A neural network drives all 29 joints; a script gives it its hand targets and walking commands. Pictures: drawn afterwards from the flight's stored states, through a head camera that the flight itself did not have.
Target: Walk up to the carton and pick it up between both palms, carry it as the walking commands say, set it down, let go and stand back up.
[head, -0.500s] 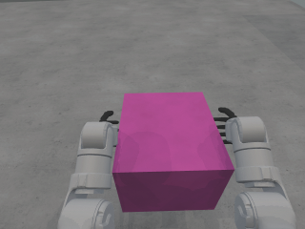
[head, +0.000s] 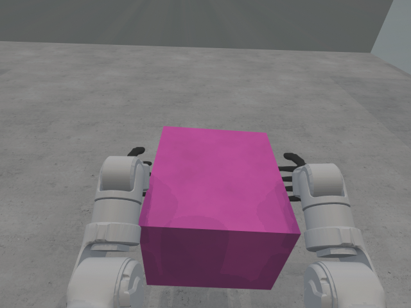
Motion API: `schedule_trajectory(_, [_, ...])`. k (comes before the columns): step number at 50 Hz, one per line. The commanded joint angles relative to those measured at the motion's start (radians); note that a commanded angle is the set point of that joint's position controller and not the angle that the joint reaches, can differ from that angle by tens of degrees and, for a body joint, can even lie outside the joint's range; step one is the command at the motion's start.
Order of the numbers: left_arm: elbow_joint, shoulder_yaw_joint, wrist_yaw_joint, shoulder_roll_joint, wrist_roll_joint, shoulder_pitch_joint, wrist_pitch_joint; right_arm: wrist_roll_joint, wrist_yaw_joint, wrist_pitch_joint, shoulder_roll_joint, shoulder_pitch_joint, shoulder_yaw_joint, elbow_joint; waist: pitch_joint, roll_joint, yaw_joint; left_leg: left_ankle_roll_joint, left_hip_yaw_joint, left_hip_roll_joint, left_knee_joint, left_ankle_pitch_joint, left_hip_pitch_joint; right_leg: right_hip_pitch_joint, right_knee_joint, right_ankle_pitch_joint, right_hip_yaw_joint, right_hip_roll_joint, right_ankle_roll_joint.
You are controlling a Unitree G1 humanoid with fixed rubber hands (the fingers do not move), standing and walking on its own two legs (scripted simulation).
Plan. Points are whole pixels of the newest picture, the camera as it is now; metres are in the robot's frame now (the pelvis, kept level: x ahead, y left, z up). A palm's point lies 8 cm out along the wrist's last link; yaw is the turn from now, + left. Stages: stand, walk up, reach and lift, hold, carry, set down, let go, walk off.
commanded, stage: carry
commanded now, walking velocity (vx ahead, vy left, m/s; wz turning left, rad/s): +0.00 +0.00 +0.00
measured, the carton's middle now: (212, 201) +0.37 +0.01 +0.05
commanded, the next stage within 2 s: hold in 1.54 s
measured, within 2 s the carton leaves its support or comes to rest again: neither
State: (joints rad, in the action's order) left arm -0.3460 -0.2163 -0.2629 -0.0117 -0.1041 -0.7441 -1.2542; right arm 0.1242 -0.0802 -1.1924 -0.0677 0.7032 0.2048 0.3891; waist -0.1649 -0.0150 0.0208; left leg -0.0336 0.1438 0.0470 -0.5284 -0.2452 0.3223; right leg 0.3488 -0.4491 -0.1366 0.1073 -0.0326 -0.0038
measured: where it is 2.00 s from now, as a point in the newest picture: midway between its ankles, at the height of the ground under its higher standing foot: outside the picture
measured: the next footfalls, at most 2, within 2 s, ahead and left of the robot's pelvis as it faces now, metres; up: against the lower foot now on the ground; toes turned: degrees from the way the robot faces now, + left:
none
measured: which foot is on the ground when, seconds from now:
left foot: down 0.00-1.00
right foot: down 0.00-1.00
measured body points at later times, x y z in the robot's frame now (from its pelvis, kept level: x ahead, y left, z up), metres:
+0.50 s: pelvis +0.01 +0.02 +0.00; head -0.01 +0.03 +0.45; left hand +0.37 +0.17 +0.11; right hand +0.37 -0.16 +0.11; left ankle +0.02 +0.09 -0.74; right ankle +0.06 -0.12 -0.74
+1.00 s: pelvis +0.02 +0.03 +0.00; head +0.01 +0.04 +0.45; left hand +0.37 +0.19 +0.09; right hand +0.38 -0.15 +0.10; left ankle +0.02 +0.09 -0.74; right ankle +0.06 -0.12 -0.74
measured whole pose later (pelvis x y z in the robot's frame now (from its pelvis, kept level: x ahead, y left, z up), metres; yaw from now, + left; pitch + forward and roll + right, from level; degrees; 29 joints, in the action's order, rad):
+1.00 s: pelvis +0.02 +0.03 +0.00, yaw +0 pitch +3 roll -1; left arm -0.27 -0.24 -0.26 -0.06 -0.12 -0.63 -1.14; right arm 0.11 -0.11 -1.10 -0.05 0.64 0.20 0.35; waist -0.11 -0.01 -0.01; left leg -0.07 0.18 0.02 -0.57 -0.30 0.33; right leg 0.37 -0.52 -0.19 0.09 -0.08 0.04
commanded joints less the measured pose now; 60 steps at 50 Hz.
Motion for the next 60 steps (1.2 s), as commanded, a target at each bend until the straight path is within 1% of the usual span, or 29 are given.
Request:
schedule_trajectory(1, [-0.019,0.411,0.491,-1.122,0.416,-0.581,0.044,-0.465,0.311,0.017,1.195,0.676,-0.414,-0.108,-0.137,-0.008,-0.034,0.017,-0.118,0.116,0.121,-0.028,-0.033,-0.038,0.085,-0.096,-0.116,-0.115,0.007])
schedule_trajectory(6, [0.036,0.379,0.476,-1.132,0.407,-0.622,0.064,-0.504,0.330,0.025,1.234,0.742,-0.429,-0.154,-0.185,-0.015,-0.025,0.013,-0.125,0.117,0.128,-0.028,-0.012,-0.093,0.054,-0.077,-0.103,-0.114,0.011])
schedule_trajectory(9, [0.093,0.386,0.459,-1.127,0.413,-0.663,0.073,-0.518,0.330,0.029,1.241,0.758,-0.433,-0.176,-0.228,-0.006,-0.025,0.012,-0.124,0.120,0.127,-0.018,-0.026,-0.114,0.035,-0.059,-0.096,-0.113,0.009])
schedule_trajectory(12, [0.126,0.398,0.445,-1.117,0.416,-0.677,0.078,-0.519,0.324,0.032,1.237,0.741,-0.427,-0.175,-0.267,0.005,-0.027,0.009,-0.118,0.123,0.116,0.019,-0.056,-0.122,0.019,-0.028,-0.092,-0.114,0.006])
schedule_trajectory(15, [0.126,0.407,0.439,-1.107,0.413,-0.662,0.080,-0.506,0.317,0.035,1.228,0.706,-0.416,-0.156,-0.295,0.009,-0.031,0.006,-0.107,0.124,0.091,0.091,-0.095,-0.118,0.007,0.021,-0.090,-0.118,0.002])
schedule_trajectory(19, [0.105,0.416,0.443,-1.102,0.409,-0.637,0.086,-0.486,0.311,0.044,1.215,0.683,-0.406,-0.137,-0.302,0.013,-0.035,0.001,-0.097,0.122,0.067,0.169,-0.125,-0.106,-0.004,0.072,-0.089,-0.122,-0.002])
schedule_trajectory(29, [0.084,0.430,0.461,-1.104,0.406,-0.574,0.107,-0.459,0.308,0.069,1.200,0.639,-0.409,-0.142,-0.264,0.014,-0.036,-0.004,-0.099,0.125,0.057,0.227,-0.124,-0.091,-0.018,0.090,-0.081,-0.124,0.002])
schedule_trajectory(35, [0.099,0.438,0.462,-1.103,0.399,-0.549,0.123,-0.460,0.314,0.083,1.203,0.617,-0.425,-0.151,-0.261,0.017,-0.033,-0.006,-0.101,0.127,0.053,0.260,-0.123,-0.101,-0.031,0.100,-0.074,-0.125,0.005])
schedule_trajectory(43, [0.123,0.454,0.460,-1.096,0.391,-0.523,0.144,-0.460,0.318,0.103,1.204,0.592,-0.446,-0.164,-0.266,0.017,-0.031,-0.008,-0.099,0.129,0.048,0.281,-0.129,-0.108,-0.041,0.104,-0.069,-0.126,0.007])
schedule_trajectory(60, [0.125,0.472,0.468,-1.085,0.379,-0.479,0.170,-0.441,0.320,0.132,1.192,0.543,-0.461,-0.161,-0.243,0.023,-0.032,-0.012,-0.099,0.130,0.062,0.256,-0.122,-0.100,-0.040,0.073,-0.059,-0.123,0.017])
